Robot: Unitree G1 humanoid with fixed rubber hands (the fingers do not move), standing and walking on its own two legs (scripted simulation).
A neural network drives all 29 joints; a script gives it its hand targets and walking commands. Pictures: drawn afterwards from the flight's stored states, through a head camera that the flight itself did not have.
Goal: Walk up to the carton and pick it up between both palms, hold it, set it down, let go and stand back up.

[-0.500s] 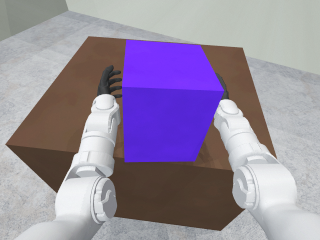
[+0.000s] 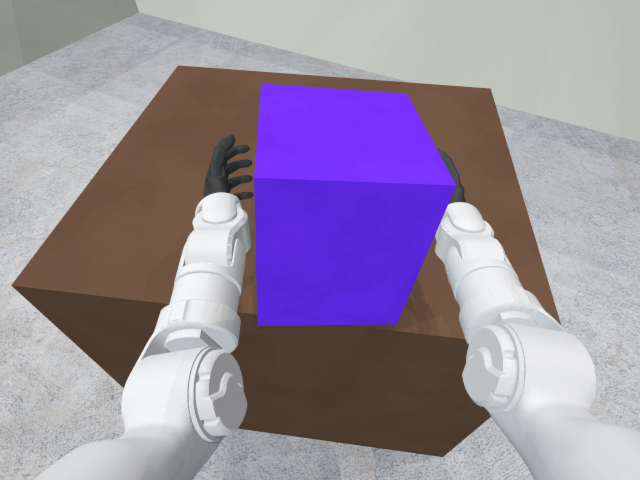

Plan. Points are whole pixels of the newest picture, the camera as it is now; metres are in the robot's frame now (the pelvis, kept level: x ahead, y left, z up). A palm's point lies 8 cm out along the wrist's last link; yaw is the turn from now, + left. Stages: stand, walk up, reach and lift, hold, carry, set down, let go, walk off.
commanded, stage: set down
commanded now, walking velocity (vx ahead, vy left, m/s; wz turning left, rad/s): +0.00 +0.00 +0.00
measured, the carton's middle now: (332, 209) +0.45 +0.03 +0.09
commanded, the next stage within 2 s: none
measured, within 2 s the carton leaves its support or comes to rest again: rests again in 1.90 s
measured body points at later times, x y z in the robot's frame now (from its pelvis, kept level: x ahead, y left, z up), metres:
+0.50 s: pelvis +0.00 +0.00 +0.00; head +0.03 +0.01 +0.45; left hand +0.41 +0.18 +0.11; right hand +0.46 -0.11 +0.11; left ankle -0.01 +0.16 -0.75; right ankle +0.01 -0.09 -0.75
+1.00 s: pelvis +0.01 +0.00 +0.00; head +0.03 +0.01 +0.45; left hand +0.41 +0.19 +0.11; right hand +0.45 -0.10 +0.10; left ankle -0.01 +0.16 -0.75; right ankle +0.01 -0.09 -0.75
